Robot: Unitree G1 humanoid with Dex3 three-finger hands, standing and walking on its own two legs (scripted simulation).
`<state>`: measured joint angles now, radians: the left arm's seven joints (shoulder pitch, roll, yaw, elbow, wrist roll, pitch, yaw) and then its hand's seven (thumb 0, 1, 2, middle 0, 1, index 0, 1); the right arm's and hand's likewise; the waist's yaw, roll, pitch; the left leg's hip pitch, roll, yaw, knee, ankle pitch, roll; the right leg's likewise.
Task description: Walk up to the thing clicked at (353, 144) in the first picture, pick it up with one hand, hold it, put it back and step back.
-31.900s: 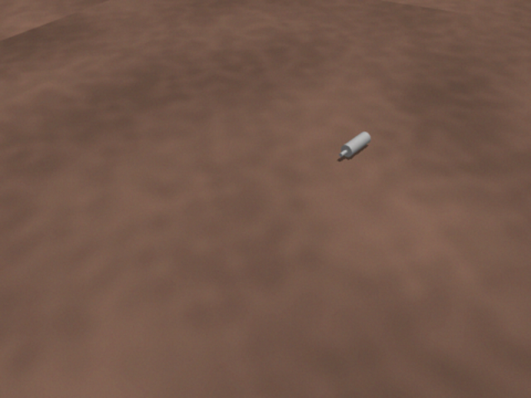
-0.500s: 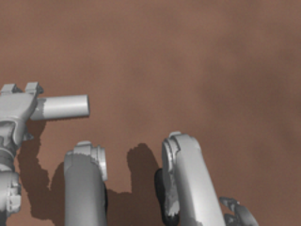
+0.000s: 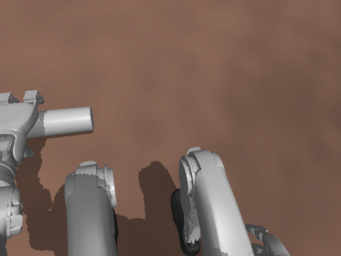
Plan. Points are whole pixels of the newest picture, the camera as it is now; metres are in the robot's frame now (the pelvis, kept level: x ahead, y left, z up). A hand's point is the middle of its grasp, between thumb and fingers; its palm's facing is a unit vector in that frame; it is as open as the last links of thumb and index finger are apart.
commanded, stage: approach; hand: left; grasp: from above
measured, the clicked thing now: (50, 122) +0.47 +0.29 -0.29
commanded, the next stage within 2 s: rest palm in 0.78 s
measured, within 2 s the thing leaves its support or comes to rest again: neither
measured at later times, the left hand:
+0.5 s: hand (45, 103) +0.48 +0.26 -0.17, palm faces -0.41 -0.01 -0.91, open 14.1 cm
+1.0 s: hand (34, 116) +0.45 +0.29 -0.16, palm faces -0.38 -0.01 -0.92, open 14.0 cm
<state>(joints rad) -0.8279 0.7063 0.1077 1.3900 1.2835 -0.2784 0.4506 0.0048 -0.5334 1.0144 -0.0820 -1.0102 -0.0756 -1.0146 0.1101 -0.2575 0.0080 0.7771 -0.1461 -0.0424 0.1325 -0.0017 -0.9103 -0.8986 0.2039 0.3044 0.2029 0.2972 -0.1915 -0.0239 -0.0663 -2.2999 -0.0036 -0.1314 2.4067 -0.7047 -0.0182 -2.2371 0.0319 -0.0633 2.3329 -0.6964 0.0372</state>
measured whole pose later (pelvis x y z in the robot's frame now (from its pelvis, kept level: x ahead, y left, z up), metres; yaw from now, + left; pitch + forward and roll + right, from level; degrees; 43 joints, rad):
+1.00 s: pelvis -0.01 +0.00 -0.01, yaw +0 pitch +33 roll -8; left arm -1.00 0.69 0.00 1.57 1.31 -0.17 0.54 0.00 -0.52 1.02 -0.09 -1.02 -0.09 -1.02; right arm 0.04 -0.28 0.05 0.74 -0.15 -0.07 0.12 0.00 -0.91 -0.89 0.20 0.30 0.20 0.30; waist -0.25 -0.03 -0.09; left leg -2.34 -0.01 -0.13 2.41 -0.66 -0.01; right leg -2.26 0.03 -0.06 2.33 -0.66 0.04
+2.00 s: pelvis +0.00 +0.01 -0.03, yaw -6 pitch +28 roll -12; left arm -0.96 0.88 0.09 1.70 1.34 -0.30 0.66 0.00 -0.50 0.99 -0.08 -0.99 -0.07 -1.00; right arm 0.11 -0.32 0.20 0.76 -0.27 -0.19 0.25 0.00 -0.90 -0.90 0.20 0.30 0.20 0.30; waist -0.35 -0.10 0.10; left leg -2.34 0.00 -0.24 2.55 -0.73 -0.02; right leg -2.25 0.06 -0.15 2.40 -0.67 0.05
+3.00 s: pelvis -0.01 +0.01 -0.03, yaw -8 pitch +27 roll -14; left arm -1.00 0.88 0.09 1.75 1.29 -0.15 0.77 0.00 -0.32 0.88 -0.18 -0.95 -0.19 -0.93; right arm 0.07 -0.34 0.25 0.71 -0.25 -0.27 0.31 0.00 -0.89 -0.90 0.20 0.30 0.20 0.30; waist -0.38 -0.13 0.14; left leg -2.33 0.02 -0.25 2.54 -0.71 0.00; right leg -2.24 0.09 -0.16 2.36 -0.64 0.07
